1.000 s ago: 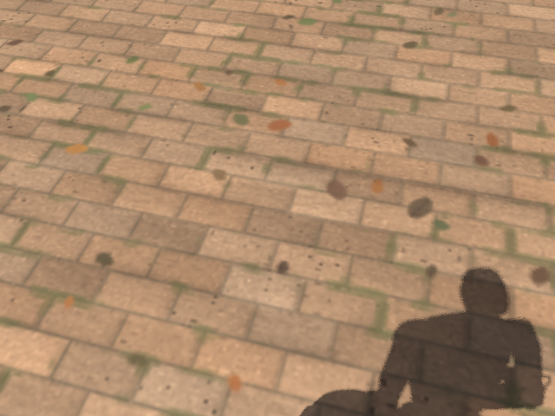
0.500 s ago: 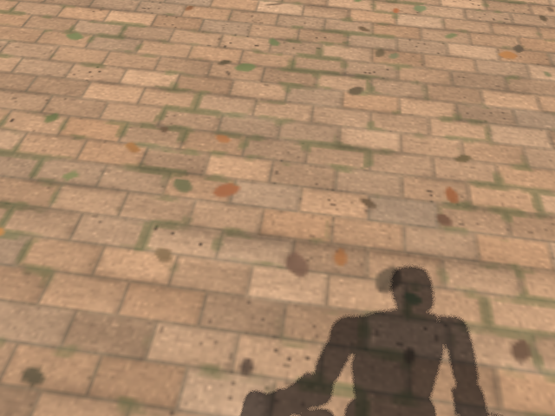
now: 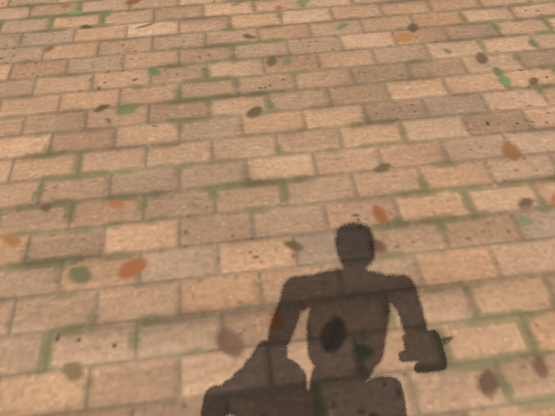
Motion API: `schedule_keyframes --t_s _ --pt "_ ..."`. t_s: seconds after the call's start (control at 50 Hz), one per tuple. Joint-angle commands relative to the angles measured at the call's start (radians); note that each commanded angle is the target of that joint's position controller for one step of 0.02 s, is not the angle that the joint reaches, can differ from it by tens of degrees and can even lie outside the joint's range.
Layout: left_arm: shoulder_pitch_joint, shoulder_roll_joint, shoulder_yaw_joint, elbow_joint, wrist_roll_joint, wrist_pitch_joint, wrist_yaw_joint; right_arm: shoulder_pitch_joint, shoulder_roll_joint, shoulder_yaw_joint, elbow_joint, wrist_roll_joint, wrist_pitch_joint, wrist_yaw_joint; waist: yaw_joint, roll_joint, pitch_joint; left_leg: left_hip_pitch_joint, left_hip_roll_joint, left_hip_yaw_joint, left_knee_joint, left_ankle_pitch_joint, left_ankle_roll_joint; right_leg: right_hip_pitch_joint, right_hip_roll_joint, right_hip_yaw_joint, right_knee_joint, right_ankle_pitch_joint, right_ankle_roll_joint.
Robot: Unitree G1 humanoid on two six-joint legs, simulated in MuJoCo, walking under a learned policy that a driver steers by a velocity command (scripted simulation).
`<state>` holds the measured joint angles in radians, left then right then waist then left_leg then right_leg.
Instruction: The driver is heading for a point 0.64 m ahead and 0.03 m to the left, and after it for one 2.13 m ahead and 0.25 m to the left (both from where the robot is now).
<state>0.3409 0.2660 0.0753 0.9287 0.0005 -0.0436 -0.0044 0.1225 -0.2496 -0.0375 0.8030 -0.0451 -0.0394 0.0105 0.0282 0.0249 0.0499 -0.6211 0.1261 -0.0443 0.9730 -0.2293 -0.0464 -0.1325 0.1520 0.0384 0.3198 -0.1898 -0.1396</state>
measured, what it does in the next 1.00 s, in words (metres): walks ahead: left foot, then right foot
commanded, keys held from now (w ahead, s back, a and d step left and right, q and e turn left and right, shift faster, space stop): w+e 0.06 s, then w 0.68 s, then q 0.26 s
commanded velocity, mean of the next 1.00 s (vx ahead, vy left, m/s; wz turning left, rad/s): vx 0.45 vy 0.00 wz -0.11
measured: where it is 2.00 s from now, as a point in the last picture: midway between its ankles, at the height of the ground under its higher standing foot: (319, 394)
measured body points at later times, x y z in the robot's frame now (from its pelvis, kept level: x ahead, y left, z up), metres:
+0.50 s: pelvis +0.28 +0.05 +0.00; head +0.30 +0.07 +0.45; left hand +0.41 +0.30 -0.13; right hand +0.27 -0.21 -0.12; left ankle +0.28 +0.14 -0.74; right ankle +0.28 -0.09 -0.67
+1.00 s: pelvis +0.49 -0.03 +0.00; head +0.53 -0.05 +0.45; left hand +0.59 +0.22 -0.12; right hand +0.52 -0.29 -0.15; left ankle +0.50 +0.11 -0.66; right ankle +0.52 -0.10 -0.74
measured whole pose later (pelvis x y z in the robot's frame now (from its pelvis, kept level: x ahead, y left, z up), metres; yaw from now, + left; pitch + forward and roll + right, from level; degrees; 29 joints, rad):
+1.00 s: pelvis +0.49 -0.03 +0.00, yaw -3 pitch +0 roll +1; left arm 0.23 0.21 0.03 0.88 0.01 -0.07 0.02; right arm 0.26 -0.25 -0.07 0.92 -0.02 0.00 0.00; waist -0.02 0.04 0.08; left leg -0.51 0.02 0.00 1.08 -0.33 0.02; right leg -0.21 0.00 -0.16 0.37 -0.16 -0.08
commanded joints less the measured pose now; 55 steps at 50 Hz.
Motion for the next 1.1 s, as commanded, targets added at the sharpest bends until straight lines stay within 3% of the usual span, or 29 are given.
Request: schedule_keyframes --t_s 0.02,0.12,0.16,0.2,0.22,0.24,0.26,0.28,0.3,0.32,0.34,0.38,0.44,0.52,0.58,0.66,0.72,0.74,0.76,0.78,0.8,0.82,0.84,0.86,0.88,0.92,0.98,1.04,1.1 --pt "0.039 0.146 0.031 -0.056 -0.001 -0.014 0.001 -0.052 -0.066 -0.01 -0.073 0.003 0.005 0.004 0.008 -0.069 -0.004 -0.018 -0.031 0.049 -0.131 0.127 -0.019 -0.013 -0.241 0.227 -0.115 0.322 -0.116" --pt "0.12 0.143 0.027 -0.045 0.009 -0.012 0.009 -0.181 -0.068 0.002 -0.122 0.013 -0.009 0.013 0.068 -0.088 -0.011 -0.02 -0.069 0.057 -0.311 0.218 0.007 0.117 -0.259 0.243 -0.065 0.405 -0.088" --pt "0.129 0.143 0.024 -0.041 0.015 -0.014 0.016 -0.194 -0.075 0.003 -0.135 0.015 -0.017 0.015 0.067 -0.097 -0.007 0.026 -0.082 0.056 -0.373 0.201 0.034 0.151 -0.285 0.257 -0.043 0.446 -0.072" --pt "0.092 0.161 0.025 -0.047 0.018 -0.021 0.022 -0.113 -0.101 -0.006 -0.117 0.015 -0.026 0.012 0.017 -0.108 -0.016 0.166 -0.106 0.056 -0.437 0.14 0.071 0.141 -0.304 0.26 0.003 0.536 -0.04" --pt "0.075 0.174 0.026 -0.048 0.019 -0.025 0.022 -0.027 -0.123 -0.017 -0.09 0.015 -0.031 0.005 -0.022 -0.107 -0.047 0.275 -0.135 0.068 -0.46 0.091 0.09 0.138 -0.293 0.246 0.086 0.656 -0.025" --pt "0.063 0.173 0.024 -0.046 0.018 -0.028 0.017 0.11 -0.143 -0.028 -0.047 0.013 -0.041 -0.005 -0.09 -0.067 -0.115 0.442 -0.143 0.075 -0.525 0.107 0.115 0.114 -0.244 0.2 0.255 0.689 -0.005" --pt "0.067 0.129 0.01 -0.066 0.013 -0.035 0.01 0.263 -0.2 -0.043 -0.027 -0.004 -0.051 -0.02 -0.15 0.006 -0.231 0.666 0.02 -0.099 -0.544 0.001 0.163 -0.018 -0.191 0.156 0.504 0.48 0.015" --pt "0.206 0.045 -0.005 -0.076 -0.022 -0.035 0.006 0.338 -0.313 -0.073 -0.01 -0.016 -0.043 -0.021 -0.104 0.253 -0.352 0.914 0.278 -0.572 -0.63 -0.092 0.304 -0.323 -0.012 0.052 0.838 -0.143 0.062" --pt "0.185 0.114 0.001 -0.056 0.012 -0.029 0.011 0.274 -0.24 -0.064 -0.006 0.011 -0.027 -0.01 -0.077 0.156 -0.28 0.832 0.283 -0.713 -0.714 -0.196 0.313 -0.443 -0.046 0.091 0.934 -0.304 0.05" --pt "0.102 0.121 0.005 -0.065 0.022 -0.026 0.007 0.178 -0.164 -0.046 -0.028 0.022 -0.025 -0.006 -0.057 0.047 -0.127 0.688 0.245 -0.554 -0.723 -0.221 0.299 -0.467 -0.098 0.098 0.945 -0.22 0.049" --pt "0.038 0.106 -0.002 -0.079 0.024 -0.027 -0.001 0.13 -0.115 -0.033 -0.029 0.019 -0.029 -0.001 -0.051 -0.007 -0.066 0.591 0.193 -0.429 -0.744 -0.134 0.277 -0.456 -0.133 0.09 0.898 -0.161 0.051" --pt "0.015 0.088 -0.006 -0.089 0.037 -0.012 -0.013 0.131 -0.085 -0.021 0.001 0.021 -0.041 -0.006 -0.021 0.054 -0.028 0.499 0.111 -0.26 -0.778 0.047 0.234 -0.405 -0.173 0.067 0.813 -0.129 0.065" --pt "0.008 0.065 -0.014 -0.087 0.043 0.005 -0.024 0.193 -0.098 -0.024 0.043 0.034 -0.063 0.0 -0.007 0.067 -0.041 0.497 0.091 -0.172 -0.801 0.223 0.249 -0.407 -0.183 0.029 0.766 -0.099 0.089" --pt "-0.167 0.046 -0.031 -0.142 0.041 0.007 -0.034 0.248 -0.102 -0.025 0.08 0.037 -0.061 0.001 -0.034 0.055 0.009 0.515 0.065 -0.093 -0.862 0.24 0.255 -0.507 -0.234 -0.032 0.592 0.028 0.125" --pt "-0.278 0.019 -0.048 -0.175 0.033 0.001 -0.039 0.287 -0.11 -0.027 0.105 0.038 -0.059 0.002 -0.061 0.057 0.019 0.516 0.039 -0.032 -0.858 0.307 0.237 -0.457 -0.227 -0.075 0.412 0.121 0.133" --pt "-0.357 0.033 -0.051 -0.199 0.027 -0.003 -0.032 0.339 -0.127 -0.03 0.135 0.033 -0.055 -0.001 -0.08 0.06 0.022 0.582 0.074 -0.025 -0.815 0.394 0.224 -0.398 -0.202 -0.099 0.288 0.13 0.11" --pt "-0.326 0.054 -0.041 -0.196 0.031 -0.011 -0.022 0.328 -0.142 -0.034 0.149 0.028 -0.046 -0.01 -0.049 0.06 0.012 0.643 0.104 -0.025 -0.722 0.548 0.207 -0.317 -0.174 -0.104 0.225 0.04 0.069" --pt "-0.245 0.063 -0.033 -0.169 0.035 -0.017 -0.016 0.317 -0.146 -0.035 0.152 0.03 -0.042 -0.012 -0.009 0.051 -0.026 0.647 0.091 -0.006 -0.621 0.662 0.194 -0.211 -0.146 -0.116 0.179 0.027 0.05" --pt "-0.1 0.081 -0.022 -0.116 0.049 -0.031 -0.007 0.326 -0.123 -0.027 0.159 0.035 -0.037 -0.012 0.046 0.007 -0.098 0.591 0.039 0.026 -0.432 0.696 0.169 -0.013 -0.139 -0.105 0.115 0.076 0.026" --pt "0.071 0.147 -0.004 -0.086 0.073 -0.045 0.008 0.319 -0.084 -0.013 0.127 0.045 -0.039 -0.013 0.106 -0.08 -0.225 0.417 -0.016 0.057 -0.165 0.428 0.139 0.238 -0.336 0.089 0.11 0.13 -0.019" --pt "0.099 0.246 0.02 -0.083 0.069 -0.036 0.013 0.453 0.03 0.012 0.115 0.079 -0.036 -0.017 0.054 -0.303 -0.343 0.112 -0.189 0.125 0.176 -0.308 0.096 0.456 -0.635 0.475 0.054 0.36 -0.157" --pt "0.07 0.196 0.016 -0.088 0.018 -0.025 0.009 0.405 -0.103 -0.025 0.142 0.048 -0.02 -0.034 0.059 -0.133 -0.306 0.087 -0.162 0.005 0.263 -0.325 0.104 0.346 -0.604 0.46 0.046 0.493 -0.166" --pt "-0.026 0.126 -0.006 -0.099 0.014 -0.029 0.009 0.346 -0.09 -0.029 0.131 0.047 -0.018 -0.033 0.016 -0.105 -0.181 0.079 -0.125 -0.017 0.263 -0.264 0.106 0.23 -0.556 0.288 0.041 0.611 -0.139" --pt "-0.082 0.07 -0.022 -0.104 0.016 -0.035 0.008 0.314 -0.067 -0.025 0.129 0.044 -0.015 -0.031 -0.008 -0.087 -0.115 0.092 -0.093 -0.01 0.217 -0.22 0.1 0.135 -0.507 0.172 0.016 0.696 -0.099" --pt "-0.108 0.043 -0.03 -0.104 0.016 -0.039 0.013 0.297 -0.066 -0.031 0.132 0.035 -0.002 -0.027 -0.027 -0.099 -0.082 0.115 -0.075 -0.007 0.177 -0.189 0.094 0.076 -0.465 0.096 -0.004 0.699 -0.059" --pt "-0.12 0.044 -0.031 -0.101 0.015 -0.042 0.023 0.309 -0.051 -0.037 0.131 0.022 0.028 -0.013 -0.058 -0.121 -0.085 0.178 -0.088 0.019 0.167 -0.138 0.073 -0.002 -0.432 0.001 -0.026 0.752 -0.035" --pt "-0.11 0.073 -0.022 -0.098 0.011 -0.044 0.031 0.289 -0.029 -0.041 0.111 0.02 0.053 -0.005 -0.08 -0.113 -0.103 0.155 -0.097 0.04 0.145 -0.073 0.056 -0.017 -0.432 -0.078 -0.036 0.752 -0.051" --pt "-0.106 0.065 -0.024 -0.091 0.013 -0.03 0.042 0.198 -0.018 -0.036 0.066 0.015 0.067 0.002 -0.07 -0.135 -0.068 0.118 -0.078 0.064 0.005 0.009 0.049 -0.026 -0.414 -0.148 -0.04 0.661 -0.047" --pt "-0.089 0.08 -0.017 -0.082 0.014 -0.018 0.044 0.125 -0.008 -0.025 0.028 0.015 0.073 0.014 -0.046 -0.141 -0.071 0.175 -0.081 0.1 -0.14 0.06 0.059 -0.028 -0.419 -0.194 -0.019 0.613 -0.049"
Velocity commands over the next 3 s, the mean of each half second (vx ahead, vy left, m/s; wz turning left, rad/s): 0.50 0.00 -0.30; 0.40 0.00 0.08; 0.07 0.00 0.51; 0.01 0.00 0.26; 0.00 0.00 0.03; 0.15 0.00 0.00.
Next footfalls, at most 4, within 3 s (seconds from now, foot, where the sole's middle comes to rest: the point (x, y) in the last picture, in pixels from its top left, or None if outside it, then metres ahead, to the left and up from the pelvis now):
0.26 left None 0.32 0.13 -0.78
0.78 right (349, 380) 0.56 -0.11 -0.78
1.28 left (272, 357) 0.61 0.08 -0.78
1.74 right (352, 357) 0.61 -0.12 -0.78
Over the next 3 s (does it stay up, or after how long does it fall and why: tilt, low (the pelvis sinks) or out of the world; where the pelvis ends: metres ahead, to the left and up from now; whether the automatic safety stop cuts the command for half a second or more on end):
stays up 0.58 -0.04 -0.01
